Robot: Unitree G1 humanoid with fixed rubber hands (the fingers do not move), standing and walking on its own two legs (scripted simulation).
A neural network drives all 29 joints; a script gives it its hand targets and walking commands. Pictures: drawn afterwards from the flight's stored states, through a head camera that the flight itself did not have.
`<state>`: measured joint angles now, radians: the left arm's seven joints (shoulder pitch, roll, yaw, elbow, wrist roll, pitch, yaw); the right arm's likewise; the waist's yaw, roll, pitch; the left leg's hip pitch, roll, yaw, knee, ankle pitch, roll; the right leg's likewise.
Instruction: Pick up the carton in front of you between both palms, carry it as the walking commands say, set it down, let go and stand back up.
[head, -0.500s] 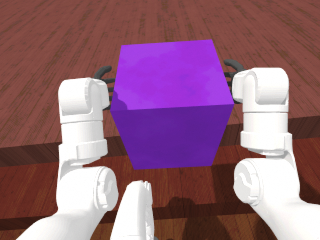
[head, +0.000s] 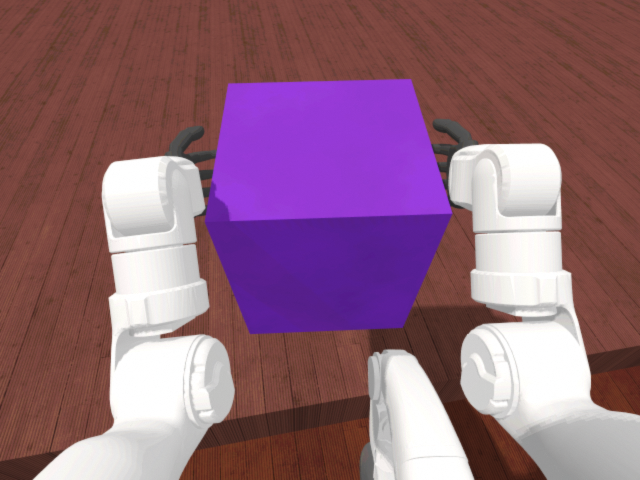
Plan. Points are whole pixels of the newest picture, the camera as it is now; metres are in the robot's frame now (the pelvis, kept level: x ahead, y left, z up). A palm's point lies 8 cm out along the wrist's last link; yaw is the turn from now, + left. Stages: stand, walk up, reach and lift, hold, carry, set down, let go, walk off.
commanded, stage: carry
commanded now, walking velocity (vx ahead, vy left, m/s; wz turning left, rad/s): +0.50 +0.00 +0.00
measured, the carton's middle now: (323, 217) +0.40 -0.01 +0.13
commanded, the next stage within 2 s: none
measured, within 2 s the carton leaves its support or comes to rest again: neither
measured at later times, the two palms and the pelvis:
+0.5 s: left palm out of the picture +0.68 +0.15 +0.41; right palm out of the picture +0.71 -0.15 +0.39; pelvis +0.32 -0.01 +0.18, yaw +1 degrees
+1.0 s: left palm out of the picture +1.02 +0.15 +0.55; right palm out of the picture +1.01 -0.15 +0.55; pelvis +0.64 +0.00 +0.33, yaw +0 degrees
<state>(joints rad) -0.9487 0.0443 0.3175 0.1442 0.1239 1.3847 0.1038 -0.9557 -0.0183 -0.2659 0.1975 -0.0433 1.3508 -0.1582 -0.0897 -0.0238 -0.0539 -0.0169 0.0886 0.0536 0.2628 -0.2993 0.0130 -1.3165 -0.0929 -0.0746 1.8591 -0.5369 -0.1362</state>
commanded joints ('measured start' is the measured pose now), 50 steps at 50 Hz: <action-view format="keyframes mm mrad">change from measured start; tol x64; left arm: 1 -731 -1018 -563 59 -422 6 -139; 50 -657 -1040 -518 117 -453 -4 -194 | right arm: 1 -750 1017 423 -50 434 31 293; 50 -636 1017 439 37 375 18 257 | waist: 1 113 315 -298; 28 -55 -396 -482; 50 81 187 -400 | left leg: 1 -397 41 120 -211 1090 205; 4 -52 51 182 572 1747 111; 7 -567 -230 -304 1775 141 -13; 19 -1674 -35 -125 2061 -365 155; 28 -465 -196 297 860 -33 160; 31 7 145 -894 111 -103 410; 50 -17 48 67 362 698 81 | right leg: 1 804 97 -224 -460 306 -19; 7 1527 -213 826 -1327 1167 -295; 11 1273 -126 586 -1359 171 -121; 23 1164 -101 147 -1861 338 -85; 28 1363 -119 -125 -1371 2047 -25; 33 620 160 289 92 325 64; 50 976 152 -143 -1411 510 78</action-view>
